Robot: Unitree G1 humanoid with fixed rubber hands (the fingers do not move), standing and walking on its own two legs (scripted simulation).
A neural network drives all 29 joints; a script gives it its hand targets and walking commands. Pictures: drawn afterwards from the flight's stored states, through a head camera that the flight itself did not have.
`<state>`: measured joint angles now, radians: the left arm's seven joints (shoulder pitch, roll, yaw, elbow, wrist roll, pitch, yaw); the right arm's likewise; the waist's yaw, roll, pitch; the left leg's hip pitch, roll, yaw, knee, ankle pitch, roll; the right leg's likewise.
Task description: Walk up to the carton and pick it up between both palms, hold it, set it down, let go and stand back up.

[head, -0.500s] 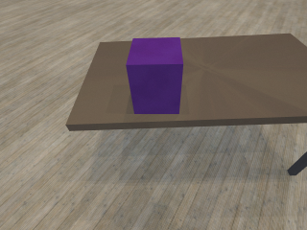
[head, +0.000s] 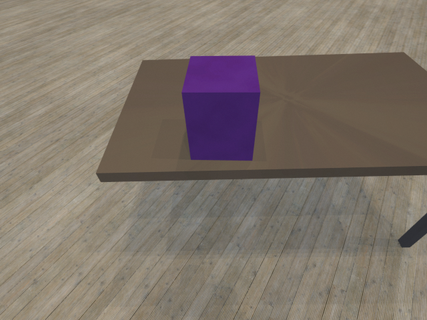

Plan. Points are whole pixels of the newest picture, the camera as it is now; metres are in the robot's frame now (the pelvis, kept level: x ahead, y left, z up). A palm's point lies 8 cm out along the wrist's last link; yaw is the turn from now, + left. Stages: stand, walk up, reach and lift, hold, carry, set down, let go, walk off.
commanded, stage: stand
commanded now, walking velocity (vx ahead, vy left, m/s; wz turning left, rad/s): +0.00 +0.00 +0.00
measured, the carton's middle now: (221, 109) +0.73 +0.01 +0.00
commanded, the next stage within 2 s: none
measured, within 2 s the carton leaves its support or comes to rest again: neither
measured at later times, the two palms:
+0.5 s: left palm out of the picture -0.03 +0.20 -0.15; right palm out of the picture -0.03 -0.19 -0.15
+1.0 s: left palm out of the picture -0.02 +0.20 -0.15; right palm out of the picture -0.04 -0.19 -0.15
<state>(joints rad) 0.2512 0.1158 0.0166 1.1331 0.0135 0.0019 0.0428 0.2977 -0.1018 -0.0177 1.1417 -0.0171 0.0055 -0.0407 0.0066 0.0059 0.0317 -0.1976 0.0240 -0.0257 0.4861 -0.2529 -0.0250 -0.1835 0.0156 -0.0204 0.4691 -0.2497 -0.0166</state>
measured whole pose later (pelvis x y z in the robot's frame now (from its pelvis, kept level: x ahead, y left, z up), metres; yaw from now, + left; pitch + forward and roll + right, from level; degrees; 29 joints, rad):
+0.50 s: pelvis +0.00 +0.00 +0.00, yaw +0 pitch -2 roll +0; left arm 0.28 0.10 0.01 1.18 0.02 0.00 0.04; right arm 0.31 -0.10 -0.01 1.17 -0.02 0.00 -0.04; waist 0.01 0.01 0.03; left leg -0.20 0.02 -0.02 0.47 -0.24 -0.02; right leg -0.20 0.01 -0.01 0.46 -0.24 -0.01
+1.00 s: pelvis +0.00 +0.00 +0.00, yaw +0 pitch -2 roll +0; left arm 0.30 0.10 0.01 1.18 0.02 -0.01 0.04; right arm 0.32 -0.08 0.00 1.19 -0.02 0.00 -0.04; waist 0.01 0.01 0.03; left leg -0.19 0.02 -0.02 0.46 -0.25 -0.03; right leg -0.19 0.01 -0.01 0.47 -0.25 -0.02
